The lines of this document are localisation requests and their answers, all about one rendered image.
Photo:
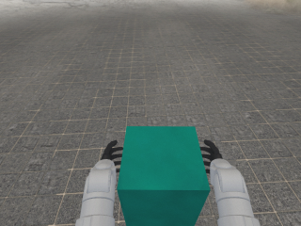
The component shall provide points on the carton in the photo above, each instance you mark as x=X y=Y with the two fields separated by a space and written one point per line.
x=162 y=177

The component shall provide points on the left robot hand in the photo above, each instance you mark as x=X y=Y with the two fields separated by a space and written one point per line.
x=107 y=153

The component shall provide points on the right robot hand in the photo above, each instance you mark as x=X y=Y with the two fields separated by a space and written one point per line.
x=213 y=153

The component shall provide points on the robot right forearm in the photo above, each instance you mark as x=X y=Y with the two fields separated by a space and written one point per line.
x=231 y=195

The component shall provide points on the robot left forearm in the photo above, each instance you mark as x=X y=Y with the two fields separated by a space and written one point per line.
x=99 y=195

